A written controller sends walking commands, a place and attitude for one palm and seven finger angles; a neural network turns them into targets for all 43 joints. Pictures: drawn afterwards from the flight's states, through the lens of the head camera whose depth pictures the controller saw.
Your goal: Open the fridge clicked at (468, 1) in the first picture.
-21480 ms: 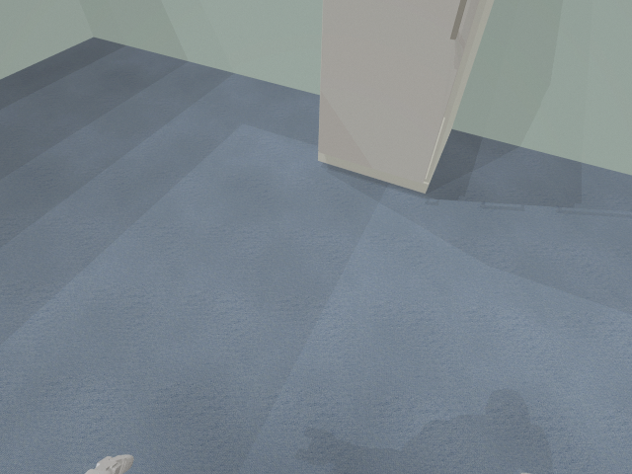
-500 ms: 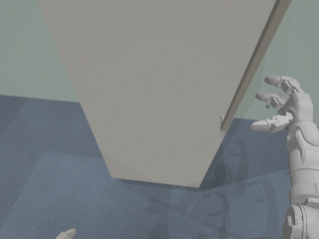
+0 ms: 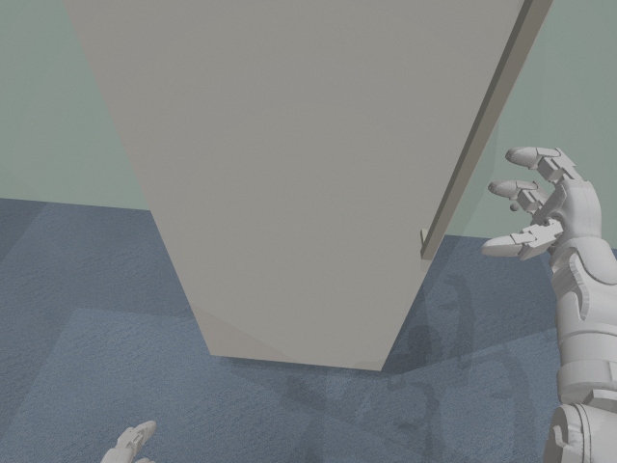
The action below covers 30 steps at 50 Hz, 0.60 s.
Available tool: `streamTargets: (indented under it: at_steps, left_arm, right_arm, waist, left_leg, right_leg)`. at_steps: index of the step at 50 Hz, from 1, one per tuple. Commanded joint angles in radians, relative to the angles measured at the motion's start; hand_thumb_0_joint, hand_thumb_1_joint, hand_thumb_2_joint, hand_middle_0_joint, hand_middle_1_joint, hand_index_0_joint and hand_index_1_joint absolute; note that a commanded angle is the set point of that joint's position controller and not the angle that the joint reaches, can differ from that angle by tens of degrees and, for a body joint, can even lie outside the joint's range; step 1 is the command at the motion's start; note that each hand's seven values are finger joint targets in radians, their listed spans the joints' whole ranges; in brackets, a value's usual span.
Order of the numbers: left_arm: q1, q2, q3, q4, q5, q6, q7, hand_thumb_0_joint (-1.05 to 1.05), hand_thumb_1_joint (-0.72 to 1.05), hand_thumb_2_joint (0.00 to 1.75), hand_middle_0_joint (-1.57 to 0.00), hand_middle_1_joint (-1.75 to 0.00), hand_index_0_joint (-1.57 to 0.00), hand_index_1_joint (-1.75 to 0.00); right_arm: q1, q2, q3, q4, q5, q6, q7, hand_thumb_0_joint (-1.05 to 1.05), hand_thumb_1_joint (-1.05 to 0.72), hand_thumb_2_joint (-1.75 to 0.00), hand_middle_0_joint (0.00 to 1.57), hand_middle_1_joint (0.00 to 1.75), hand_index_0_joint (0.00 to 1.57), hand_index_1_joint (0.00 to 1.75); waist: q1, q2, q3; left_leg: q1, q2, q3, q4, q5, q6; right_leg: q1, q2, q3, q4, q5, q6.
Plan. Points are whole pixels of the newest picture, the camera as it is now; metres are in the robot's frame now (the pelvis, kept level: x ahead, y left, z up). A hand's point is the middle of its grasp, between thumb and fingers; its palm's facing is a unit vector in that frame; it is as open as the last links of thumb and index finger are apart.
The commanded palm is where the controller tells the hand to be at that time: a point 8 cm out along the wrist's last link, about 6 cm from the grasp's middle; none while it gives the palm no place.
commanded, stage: feel for the door with the fingertips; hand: right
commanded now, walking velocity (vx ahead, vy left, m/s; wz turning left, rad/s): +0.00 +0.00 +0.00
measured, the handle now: (465, 149) +0.48 -0.16 +0.18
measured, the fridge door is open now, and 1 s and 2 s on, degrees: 0 0 0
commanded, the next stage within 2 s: slide the fingers in behind the handle in 0.82 s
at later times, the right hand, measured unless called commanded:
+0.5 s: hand (478, 198) +0.43 -0.18 +0.15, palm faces +0.01 +1.00 +0.02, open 14.0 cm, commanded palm +0.40 -0.23 +0.15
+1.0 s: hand (480, 193) +0.44 -0.18 +0.15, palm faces +0.02 +1.00 +0.01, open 13.6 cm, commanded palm +0.41 -0.23 +0.15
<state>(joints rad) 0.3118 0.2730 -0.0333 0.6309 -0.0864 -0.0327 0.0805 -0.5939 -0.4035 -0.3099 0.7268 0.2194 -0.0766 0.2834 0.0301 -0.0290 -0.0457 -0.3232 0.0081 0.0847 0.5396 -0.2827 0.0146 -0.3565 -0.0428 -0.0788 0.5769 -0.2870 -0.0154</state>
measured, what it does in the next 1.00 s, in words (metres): stands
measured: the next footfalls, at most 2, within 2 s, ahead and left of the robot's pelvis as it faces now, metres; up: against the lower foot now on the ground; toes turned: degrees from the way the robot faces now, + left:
none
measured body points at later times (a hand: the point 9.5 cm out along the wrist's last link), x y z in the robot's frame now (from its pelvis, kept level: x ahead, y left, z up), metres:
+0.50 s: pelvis +0.00 -0.01 +0.00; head +0.02 +0.00 +0.45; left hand +0.09 +0.25 -0.11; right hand +0.42 -0.23 +0.15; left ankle +0.00 +0.11 -0.73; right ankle +0.01 -0.11 -0.73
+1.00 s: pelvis -0.01 +0.00 +0.00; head +0.02 +0.00 +0.45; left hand +0.07 +0.26 -0.12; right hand +0.43 -0.23 +0.15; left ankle +0.00 +0.11 -0.73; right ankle +0.01 -0.11 -0.73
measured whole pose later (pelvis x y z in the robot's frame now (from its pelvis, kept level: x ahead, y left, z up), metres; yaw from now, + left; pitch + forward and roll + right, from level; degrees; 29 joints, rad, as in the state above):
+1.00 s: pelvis -0.01 +0.00 +0.00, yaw +0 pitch +5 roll +1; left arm 0.33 0.27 -0.03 0.67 -0.07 -0.04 0.06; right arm -0.78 -0.36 -0.26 0.92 0.17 -0.13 0.19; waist 0.05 -0.02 -0.03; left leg -0.38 0.02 0.09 0.57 -0.28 0.01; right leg -0.41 -0.04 -0.07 0.60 -0.28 -0.02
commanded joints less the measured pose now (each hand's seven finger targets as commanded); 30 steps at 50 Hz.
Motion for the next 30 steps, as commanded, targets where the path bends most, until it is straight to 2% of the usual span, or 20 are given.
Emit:
streamTargets:
  at_steps: [1,2,4,5,8,9,10,11,13,15,16,17,18,20,21,25,26,28,29,30]
  left_arm:
    - [-0.017,0.141,0.051,-0.122,0.001,-0.040,0.013,0.00,0.90,0.90,-0.20,-0.30,-0.20,-0.30]
    - [-0.025,0.139,0.051,-0.129,0.001,-0.044,0.011,0.00,0.90,0.90,-0.20,-0.30,-0.20,-0.30]
    - [-0.030,0.135,0.051,-0.130,0.004,-0.046,0.010,0.00,0.90,0.90,-0.20,-0.30,-0.20,-0.30]
    - [-0.030,0.134,0.049,-0.133,0.006,-0.047,0.008,0.00,0.90,0.90,-0.20,-0.30,-0.20,-0.30]
    - [-0.029,0.133,0.047,-0.121,0.007,-0.045,0.005,0.00,0.90,0.90,-0.20,-0.30,-0.20,-0.30]
    - [-0.031,0.132,0.045,-0.122,0.008,-0.046,0.004,0.00,0.90,0.90,-0.20,-0.30,-0.20,-0.30]
    - [-0.033,0.132,0.046,-0.120,0.009,-0.046,0.003,0.00,0.90,0.90,-0.20,-0.30,-0.20,-0.30]
    - [-0.027,0.136,0.047,-0.114,0.012,-0.041,0.004,0.00,0.90,0.90,-0.20,-0.30,-0.20,-0.30]
    - [-0.034,0.128,0.047,-0.121,0.015,-0.043,0.000,0.00,0.90,0.90,-0.20,-0.30,-0.20,-0.30]
    - [-0.035,0.121,0.047,-0.121,0.015,-0.047,-0.003,0.00,0.90,0.90,-0.20,-0.30,-0.20,-0.30]
    - [-0.026,0.123,0.049,-0.116,0.018,-0.047,-0.005,0.00,0.90,0.90,-0.20,-0.30,-0.20,-0.30]
    - [-0.029,0.122,0.051,-0.118,0.018,-0.049,-0.007,0.00,0.90,0.90,-0.20,-0.30,-0.20,-0.30]
    - [-0.023,0.128,0.050,-0.113,0.018,-0.048,-0.006,0.00,0.90,0.90,-0.20,-0.30,-0.20,-0.30]
    - [-0.021,0.129,0.050,-0.108,0.017,-0.042,-0.002,0.00,0.90,0.90,-0.20,-0.30,-0.20,-0.30]
    - [-0.013,0.135,0.050,-0.103,0.019,-0.038,0.000,0.00,0.90,0.90,-0.20,-0.30,-0.20,-0.30]
    - [-0.017,0.127,0.050,-0.109,0.018,-0.039,-0.002,0.00,0.90,0.90,-0.20,-0.30,-0.20,-0.30]
    - [0.000,0.132,0.054,-0.102,0.021,-0.035,-0.003,0.00,0.90,0.90,-0.20,-0.30,-0.20,-0.30]
    - [-0.005,0.130,0.055,-0.109,0.018,-0.034,-0.004,0.00,0.90,0.90,-0.20,-0.30,-0.20,-0.30]
    - [-0.007,0.129,0.054,-0.106,0.016,-0.035,-0.004,0.00,0.90,0.90,-0.20,-0.30,-0.20,-0.30]
    - [-0.003,0.126,0.056,-0.101,0.017,-0.037,-0.005,0.00,0.90,0.90,-0.20,-0.30,-0.20,-0.30]
  right_arm:
    - [-0.448,-0.184,0.008,-0.191,0.025,-0.016,0.012,0.00,0.50,-0.30,0.30,1.20,0.30,1.20]
    - [-0.448,-0.163,0.018,-0.208,0.028,-0.012,0.011,0.00,0.50,-0.30,0.30,1.20,0.30,1.20]
    - [-0.461,-0.179,0.004,-0.253,0.026,-0.022,-0.002,0.00,0.50,-0.30,0.30,1.20,0.30,1.20]
    - [-0.459,-0.163,0.011,-0.263,0.026,-0.027,-0.011,0.00,0.50,-0.30,0.30,1.20,0.30,1.20]
    - [-0.455,-0.178,-0.008,-0.236,0.022,-0.037,-0.041,0.00,0.50,-0.30,0.30,1.20,0.30,1.20]
    - [-0.484,-0.161,0.010,-0.244,0.017,-0.040,-0.049,0.00,0.50,-0.30,0.30,1.20,0.30,1.20]
    - [-0.481,-0.167,0.000,-0.221,0.009,-0.037,-0.058,0.00,0.50,-0.30,0.30,1.20,0.30,1.20]
    - [-0.487,-0.191,-0.010,-0.215,0.000,-0.040,-0.071,0.00,0.50,-0.30,0.30,1.20,0.30,1.20]
    - [-0.517,-0.180,0.000,-0.263,-0.018,-0.047,-0.089,0.00,0.50,-0.30,0.30,1.20,0.30,1.20]
    - [-0.512,-0.130,0.039,-0.284,-0.021,-0.055,-0.097,0.00,0.50,-0.30,0.30,1.20,0.30,1.20]
    - [-0.525,-0.120,0.052,-0.295,-0.021,-0.063,-0.101,0.00,0.50,-0.30,0.30,1.20,0.30,1.20]
    - [-0.489,-0.115,0.038,-0.271,-0.018,-0.058,-0.104,0.00,0.50,-0.30,0.30,1.20,0.30,1.20]
    - [-0.504,-0.152,0.015,-0.275,-0.017,-0.061,-0.108,0.00,0.50,-0.30,0.30,1.20,0.30,1.20]
    - [-0.495,-0.163,-0.004,-0.225,-0.015,-0.052,-0.108,0.00,0.50,-0.30,0.30,1.20,0.30,1.20]
    - [-0.490,-0.188,-0.021,-0.203,-0.016,-0.050,-0.111,0.00,0.50,-0.30,0.30,1.20,0.30,1.20]
    - [-0.507,-0.148,0.007,-0.205,-0.024,-0.044,-0.111,0.00,0.50,-0.30,0.30,1.20,0.30,1.20]
    - [-0.487,-0.180,-0.020,-0.185,-0.026,-0.048,-0.114,0.00,0.50,-0.30,0.30,1.20,0.30,1.20]
    - [-0.488,-0.165,-0.008,-0.198,-0.026,-0.052,-0.107,0.00,0.50,-0.30,0.30,1.20,0.30,1.20]
    - [-0.525,-0.137,0.025,-0.212,-0.027,-0.056,-0.102,0.00,0.50,-0.30,0.30,1.20,0.30,1.20]
    - [-0.537,-0.104,0.047,-0.204,-0.025,-0.057,-0.098,0.00,0.50,-0.30,0.30,1.20,0.30,1.20]
  waist:
    - [0.034,0.028,-0.248]
    - [0.027,0.014,-0.265]
    - [0.017,-0.012,-0.295]
    - [0.017,0.004,-0.308]
    - [0.022,0.049,-0.269]
    - [0.025,0.040,-0.260]
    - [0.021,0.027,-0.252]
    - [0.024,0.048,-0.249]
    - [0.011,-0.034,-0.308]
    - [0.015,-0.068,-0.330]
    - [0.023,-0.042,-0.343]
    - [0.013,-0.039,-0.339]
    - [0.016,-0.006,-0.336]
    - [0.018,0.024,-0.305]
    - [0.019,0.064,-0.293]
    - [0.015,-0.006,-0.300]
    - [0.014,0.051,-0.306]
    - [0.010,0.022,-0.311]
    - [0.024,-0.012,-0.308]
    - [0.030,-0.013,-0.300]
  left_leg:
    - [0.043,-0.017,-0.049,-0.069,0.267,0.005]
    - [0.041,-0.017,-0.051,-0.065,0.280,0.006]
    - [0.050,-0.017,-0.051,-0.059,0.288,0.009]
    - [0.051,-0.019,-0.047,-0.054,0.291,0.010]
    - [0.049,-0.019,-0.051,-0.058,0.276,0.004]
    - [0.040,-0.018,-0.049,-0.059,0.254,0.004]
    - [0.033,-0.017,-0.050,-0.059,0.239,0.005]
    - [0.038,-0.015,-0.052,-0.061,0.229,0.003]
    - [0.050,-0.014,-0.053,-0.046,0.257,0.009]
    - [0.039,-0.018,-0.048,-0.041,0.278,0.013]
    - [0.046,-0.019,-0.045,-0.040,0.286,0.013]
    - [0.046,-0.022,-0.046,-0.039,0.292,0.013]
    - [0.055,-0.023,-0.045,-0.042,0.288,0.011]
    - [0.063,-0.023,-0.048,-0.050,0.279,0.007]
    - [0.074,-0.022,-0.047,-0.053,0.272,0.005]
    - [0.063,-0.020,-0.051,-0.048,0.300,0.008]
    - [0.082,-0.021,-0.048,-0.049,0.309,0.007]
    - [0.084,-0.021,-0.051,-0.045,0.321,0.009]
    - [0.063,-0.022,-0.052,-0.047,0.313,0.009]
    - [0.044,-0.024,-0.047,-0.047,0.309,0.010]
  right_leg:
    - [0.151,0.025,0.071,-0.061,0.205,-0.029]
    - [0.163,0.026,0.071,-0.060,0.218,-0.029]
    - [0.184,0.028,0.076,-0.056,0.238,-0.025]
    - [0.191,0.028,0.081,-0.055,0.247,-0.024]
    - [0.156,0.027,0.077,-0.055,0.222,-0.026]
    - [0.150,0.028,0.079,-0.061,0.203,-0.025]
    - [0.142,0.028,0.080,-0.063,0.192,-0.024]
    - [0.133,0.025,0.078,-0.058,0.186,-0.027]
    - [0.168,0.029,0.081,-0.059,0.226,-0.021]
    - [0.206,0.026,0.084,-0.053,0.265,-0.015]
    - [0.214,0.022,0.088,-0.047,0.283,-0.017]
    - [0.210,0.022,0.085,-0.047,0.283,-0.016]
    - [0.198,0.021,0.089,-0.054,0.272,-0.016]
    - [0.166,0.023,0.080,-0.061,0.240,-0.020]
    - [0.144,0.021,0.079,-0.061,0.231,-0.023]
    - [0.165,0.025,0.072,-0.064,0.260,-0.020]
    - [0.155,0.021,0.073,-0.058,0.271,-0.024]
    - [0.157,0.024,0.070,-0.061,0.278,-0.021]
    - [0.173,0.025,0.070,-0.060,0.274,-0.020]
    - [0.188,0.022,0.074,-0.058,0.282,-0.019]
